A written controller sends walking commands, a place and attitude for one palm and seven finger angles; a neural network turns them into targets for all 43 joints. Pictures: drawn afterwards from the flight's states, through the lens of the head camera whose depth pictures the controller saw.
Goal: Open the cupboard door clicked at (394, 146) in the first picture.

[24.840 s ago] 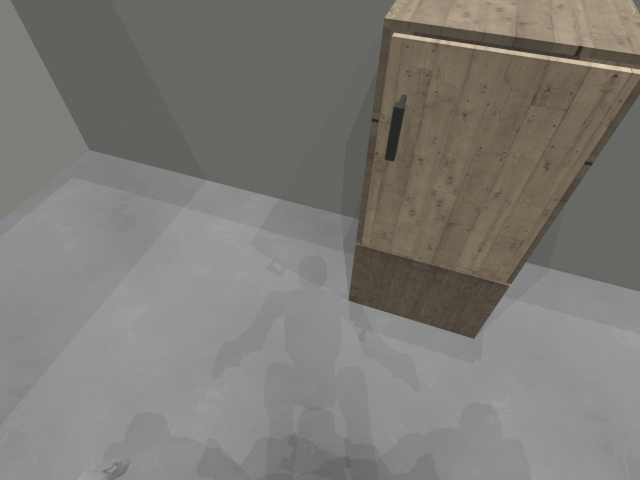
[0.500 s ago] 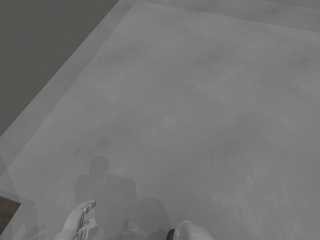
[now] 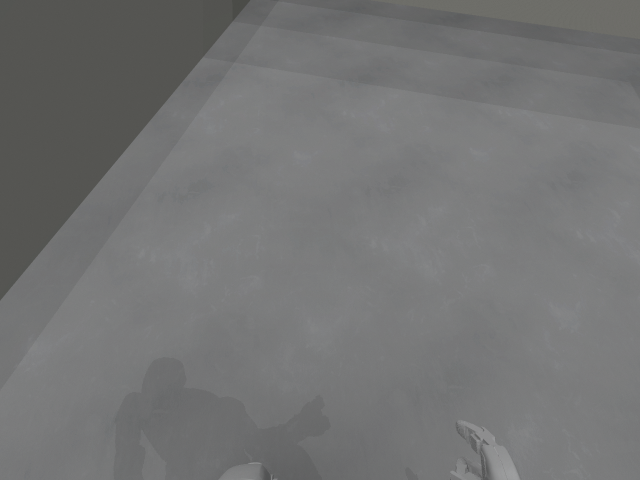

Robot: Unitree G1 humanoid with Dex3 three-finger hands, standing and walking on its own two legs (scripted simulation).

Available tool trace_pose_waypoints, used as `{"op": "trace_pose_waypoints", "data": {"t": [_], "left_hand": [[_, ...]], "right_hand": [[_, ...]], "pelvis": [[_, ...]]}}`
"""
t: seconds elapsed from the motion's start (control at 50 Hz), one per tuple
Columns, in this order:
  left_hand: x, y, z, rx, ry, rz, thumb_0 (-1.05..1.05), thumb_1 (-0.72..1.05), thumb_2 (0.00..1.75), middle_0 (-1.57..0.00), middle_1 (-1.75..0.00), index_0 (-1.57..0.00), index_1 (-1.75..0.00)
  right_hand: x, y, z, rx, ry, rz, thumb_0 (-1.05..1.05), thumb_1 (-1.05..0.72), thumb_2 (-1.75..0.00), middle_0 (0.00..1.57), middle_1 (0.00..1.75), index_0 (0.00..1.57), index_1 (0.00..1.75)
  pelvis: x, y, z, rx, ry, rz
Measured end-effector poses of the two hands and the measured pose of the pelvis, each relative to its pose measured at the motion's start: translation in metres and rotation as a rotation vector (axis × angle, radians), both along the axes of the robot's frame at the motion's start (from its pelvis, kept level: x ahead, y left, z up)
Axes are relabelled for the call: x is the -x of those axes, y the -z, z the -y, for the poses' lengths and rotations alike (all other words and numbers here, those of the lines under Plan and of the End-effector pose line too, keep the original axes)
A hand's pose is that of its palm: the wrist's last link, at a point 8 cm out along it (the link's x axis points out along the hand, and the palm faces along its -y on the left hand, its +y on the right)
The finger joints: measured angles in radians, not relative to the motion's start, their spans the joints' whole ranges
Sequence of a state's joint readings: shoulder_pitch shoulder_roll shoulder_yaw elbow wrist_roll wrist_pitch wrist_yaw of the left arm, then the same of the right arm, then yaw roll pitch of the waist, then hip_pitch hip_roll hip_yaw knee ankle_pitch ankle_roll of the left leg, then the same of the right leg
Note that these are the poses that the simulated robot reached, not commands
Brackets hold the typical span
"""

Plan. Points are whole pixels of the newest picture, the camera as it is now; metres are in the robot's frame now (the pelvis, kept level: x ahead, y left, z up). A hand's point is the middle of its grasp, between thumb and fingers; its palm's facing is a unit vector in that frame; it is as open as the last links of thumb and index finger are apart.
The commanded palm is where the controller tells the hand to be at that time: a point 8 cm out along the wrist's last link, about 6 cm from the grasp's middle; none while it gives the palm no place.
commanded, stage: walk to a spot facing it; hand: left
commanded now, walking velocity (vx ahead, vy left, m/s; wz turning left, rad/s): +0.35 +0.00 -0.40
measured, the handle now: out of the picture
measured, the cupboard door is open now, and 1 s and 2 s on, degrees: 40 40 40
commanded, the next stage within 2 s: turn to face it in 0.36 s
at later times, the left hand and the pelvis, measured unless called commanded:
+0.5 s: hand (292, 310) +0.40 +0.09 -0.14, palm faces -0.24 -0.94 -0.24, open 7.4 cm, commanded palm none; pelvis +0.23 -0.07 +0.01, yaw -12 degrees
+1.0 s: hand (281, 288) +0.45 +0.12 -0.16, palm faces +0.04 -0.98 -0.21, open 7.4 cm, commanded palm none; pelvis +0.38 -0.08 +0.01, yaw +0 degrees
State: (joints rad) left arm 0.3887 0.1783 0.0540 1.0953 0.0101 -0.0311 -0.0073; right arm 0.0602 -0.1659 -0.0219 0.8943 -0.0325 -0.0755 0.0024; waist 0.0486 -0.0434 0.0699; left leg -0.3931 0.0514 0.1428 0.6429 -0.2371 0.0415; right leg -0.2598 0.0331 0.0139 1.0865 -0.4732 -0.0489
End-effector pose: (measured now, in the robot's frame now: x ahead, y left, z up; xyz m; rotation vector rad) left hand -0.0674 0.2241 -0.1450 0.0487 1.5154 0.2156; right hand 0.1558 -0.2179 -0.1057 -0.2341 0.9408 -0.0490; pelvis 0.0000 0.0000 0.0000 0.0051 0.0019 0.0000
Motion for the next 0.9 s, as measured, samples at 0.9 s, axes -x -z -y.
{"op": "trace_pose_waypoints", "data": {"t": [0.9], "left_hand": [[-0.491, 0.005, 0.067, -0.032, 0.167, 0.205, 0.01, 0.92, 0.90, -0.20, -0.30, -0.20, -0.30]], "right_hand": [[-0.262, 0.017, 0.107, 0.040, 0.203, -0.259, 0.01, -0.92, -0.90, 0.20, 0.30, 0.20, 0.30]], "pelvis": [[-0.366, 0.001, 0.076, 0.020, 0.039, -0.008]]}}
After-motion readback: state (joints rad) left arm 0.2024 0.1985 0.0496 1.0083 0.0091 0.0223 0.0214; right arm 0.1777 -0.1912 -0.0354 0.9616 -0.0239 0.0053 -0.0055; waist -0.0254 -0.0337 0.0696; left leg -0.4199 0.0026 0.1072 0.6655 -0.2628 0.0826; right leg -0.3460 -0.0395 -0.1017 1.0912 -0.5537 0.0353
